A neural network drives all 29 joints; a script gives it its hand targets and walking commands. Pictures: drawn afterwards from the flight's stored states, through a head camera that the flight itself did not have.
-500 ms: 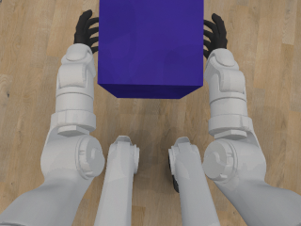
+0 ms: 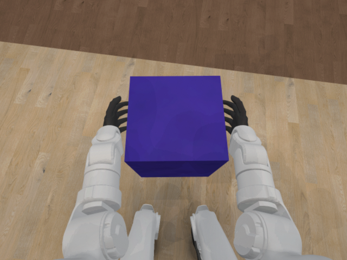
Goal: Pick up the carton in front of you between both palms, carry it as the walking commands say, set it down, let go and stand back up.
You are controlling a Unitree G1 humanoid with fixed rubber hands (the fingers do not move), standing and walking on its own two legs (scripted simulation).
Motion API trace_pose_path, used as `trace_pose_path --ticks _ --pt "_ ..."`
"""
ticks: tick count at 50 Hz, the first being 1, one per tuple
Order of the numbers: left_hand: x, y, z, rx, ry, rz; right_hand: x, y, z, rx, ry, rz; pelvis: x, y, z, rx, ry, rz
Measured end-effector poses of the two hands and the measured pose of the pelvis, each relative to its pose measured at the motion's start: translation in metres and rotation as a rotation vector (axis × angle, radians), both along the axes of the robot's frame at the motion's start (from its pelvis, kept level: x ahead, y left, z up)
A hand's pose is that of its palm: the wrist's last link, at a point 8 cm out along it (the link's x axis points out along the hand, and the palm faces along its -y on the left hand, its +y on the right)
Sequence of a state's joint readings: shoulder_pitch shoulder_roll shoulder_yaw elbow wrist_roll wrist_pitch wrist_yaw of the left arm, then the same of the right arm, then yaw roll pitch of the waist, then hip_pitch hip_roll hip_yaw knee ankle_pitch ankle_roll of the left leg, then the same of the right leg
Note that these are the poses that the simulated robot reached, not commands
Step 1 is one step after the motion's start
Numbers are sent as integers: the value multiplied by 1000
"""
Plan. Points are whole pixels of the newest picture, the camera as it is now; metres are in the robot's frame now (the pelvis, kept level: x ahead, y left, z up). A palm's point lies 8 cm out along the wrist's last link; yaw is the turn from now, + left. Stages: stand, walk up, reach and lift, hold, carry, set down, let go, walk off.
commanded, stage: reach and lift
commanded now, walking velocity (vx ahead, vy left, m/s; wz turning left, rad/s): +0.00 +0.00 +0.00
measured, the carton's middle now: (175, 133) +0.43 +0.01 -0.11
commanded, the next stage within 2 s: hold in 1.68 s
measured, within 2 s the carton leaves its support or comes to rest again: neither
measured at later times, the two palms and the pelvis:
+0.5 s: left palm (92, 123) +0.36 +0.15 +0.11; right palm (274, 121) +0.36 -0.15 +0.12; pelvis +0.05 +0.00 +0.12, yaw +0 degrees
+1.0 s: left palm (79, 123) +0.34 +0.15 +0.16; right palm (296, 120) +0.34 -0.15 +0.17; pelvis +0.04 +0.00 +0.14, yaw +0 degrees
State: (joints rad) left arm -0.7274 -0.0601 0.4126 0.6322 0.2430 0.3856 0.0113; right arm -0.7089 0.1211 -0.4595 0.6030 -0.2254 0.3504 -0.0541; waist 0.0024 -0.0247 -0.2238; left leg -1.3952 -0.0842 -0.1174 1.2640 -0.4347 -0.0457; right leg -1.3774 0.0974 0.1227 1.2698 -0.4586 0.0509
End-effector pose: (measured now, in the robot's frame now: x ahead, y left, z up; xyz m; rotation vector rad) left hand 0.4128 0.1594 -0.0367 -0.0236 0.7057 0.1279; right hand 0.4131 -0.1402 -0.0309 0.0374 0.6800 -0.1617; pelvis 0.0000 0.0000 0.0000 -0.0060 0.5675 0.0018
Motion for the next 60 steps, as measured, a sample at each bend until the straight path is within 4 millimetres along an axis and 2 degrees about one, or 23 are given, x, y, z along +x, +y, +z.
trace_pose_path --ticks 20,27,33,37,48,60 --pt "-43 -6 119 4 -4 4 -42 -6 118 -3 -3 8 42 -3 101 8 -292 0" --pt "-58 -8 158 14 -22 9 -53 -8 157 -16 -22 30 52 -3 124 8 -425 2" --pt "-67 -10 187 34 -35 -4 -62 -10 186 -34 -35 46 55 -2 135 9 -531 2" --pt "-72 -11 195 41 -20 -13 -68 -11 193 -43 -19 51 52 -2 137 9 -583 1" --pt "-76 -9 196 34 -11 -5 -71 -10 195 -37 -9 49 41 -2 136 8 -623 0" --pt "-70 -10 202 44 -15 -14 -67 -10 200 -44 -14 52 47 -1 139 9 -625 -1"
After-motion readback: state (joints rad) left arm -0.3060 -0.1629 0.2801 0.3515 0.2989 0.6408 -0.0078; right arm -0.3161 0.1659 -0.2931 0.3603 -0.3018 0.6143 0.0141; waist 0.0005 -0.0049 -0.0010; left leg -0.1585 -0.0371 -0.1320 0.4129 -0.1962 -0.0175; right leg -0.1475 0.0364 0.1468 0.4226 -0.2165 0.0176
